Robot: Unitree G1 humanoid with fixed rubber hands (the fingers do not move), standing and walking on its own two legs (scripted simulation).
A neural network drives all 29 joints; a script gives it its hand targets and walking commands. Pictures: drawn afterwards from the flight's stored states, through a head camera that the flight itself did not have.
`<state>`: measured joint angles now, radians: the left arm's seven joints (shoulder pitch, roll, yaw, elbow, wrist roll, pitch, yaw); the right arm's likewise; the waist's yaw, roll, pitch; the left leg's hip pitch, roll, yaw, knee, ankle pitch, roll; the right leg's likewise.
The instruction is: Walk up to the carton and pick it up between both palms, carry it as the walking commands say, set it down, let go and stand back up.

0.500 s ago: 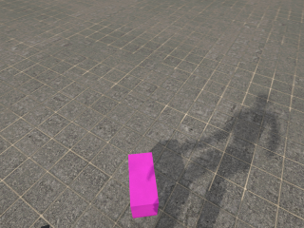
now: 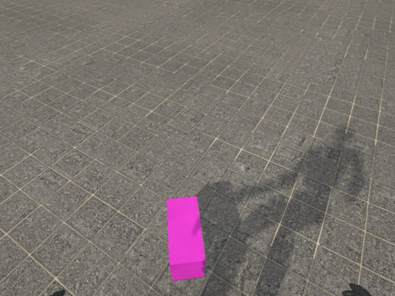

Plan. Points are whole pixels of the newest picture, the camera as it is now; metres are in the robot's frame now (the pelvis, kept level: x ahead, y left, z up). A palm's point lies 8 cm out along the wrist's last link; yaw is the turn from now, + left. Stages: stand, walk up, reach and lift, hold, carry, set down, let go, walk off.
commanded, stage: walk up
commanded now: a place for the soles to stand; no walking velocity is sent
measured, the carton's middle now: (185, 238) +0.50 +0.07 -0.63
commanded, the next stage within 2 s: reach and lift in 0.54 s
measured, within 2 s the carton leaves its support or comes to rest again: neither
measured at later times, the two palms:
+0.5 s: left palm out of the picture +0.09 +0.31 -0.09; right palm out of the picture +0.09 -0.34 -0.08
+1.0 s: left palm (60, 282) +0.18 +0.30 -0.09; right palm (323, 275) +0.20 -0.26 -0.10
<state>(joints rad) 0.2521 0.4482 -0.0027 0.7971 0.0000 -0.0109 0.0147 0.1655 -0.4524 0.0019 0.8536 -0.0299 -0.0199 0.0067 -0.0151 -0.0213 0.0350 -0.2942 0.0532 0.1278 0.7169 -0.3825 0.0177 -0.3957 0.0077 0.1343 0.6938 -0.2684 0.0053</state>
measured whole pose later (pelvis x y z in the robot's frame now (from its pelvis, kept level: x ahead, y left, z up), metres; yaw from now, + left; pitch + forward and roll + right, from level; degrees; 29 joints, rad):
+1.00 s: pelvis +0.03 +0.00 +0.00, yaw +1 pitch +1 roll +0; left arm 0.11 0.40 0.05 0.65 0.06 0.03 -0.06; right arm 0.06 -0.29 -0.07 0.62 -0.08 0.09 0.04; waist -0.02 0.02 0.19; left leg -0.33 0.05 0.10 0.73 -0.43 0.00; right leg -0.41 0.00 0.11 0.70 -0.31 0.05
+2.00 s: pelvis -0.02 -0.01 -0.07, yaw +3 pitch +31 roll +1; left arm -0.84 0.29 0.16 0.81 0.00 0.08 0.03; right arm -0.87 -0.17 -0.08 0.75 -0.02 0.15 -0.15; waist 0.04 0.02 0.11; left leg -1.19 0.05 0.09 1.04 -0.40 0.01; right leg -1.26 0.00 0.11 0.99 -0.28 0.07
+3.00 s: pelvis -0.07 -0.02 -0.21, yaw +6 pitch +41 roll +2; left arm -1.34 0.23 0.34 0.80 0.00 0.09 0.09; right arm -1.40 -0.23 -0.26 0.84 -0.03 0.11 -0.18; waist 0.05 -0.01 0.43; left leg -1.82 0.03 0.05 1.63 -0.51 0.01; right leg -1.89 0.00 0.11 1.57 -0.39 0.07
